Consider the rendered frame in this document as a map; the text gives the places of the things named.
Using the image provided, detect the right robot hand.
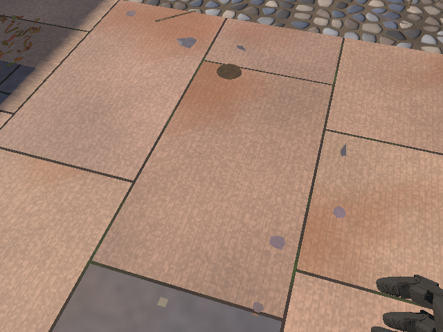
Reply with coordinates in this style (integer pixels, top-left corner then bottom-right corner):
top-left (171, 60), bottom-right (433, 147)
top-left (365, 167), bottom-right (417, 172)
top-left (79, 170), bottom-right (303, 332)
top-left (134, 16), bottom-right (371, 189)
top-left (371, 275), bottom-right (443, 332)

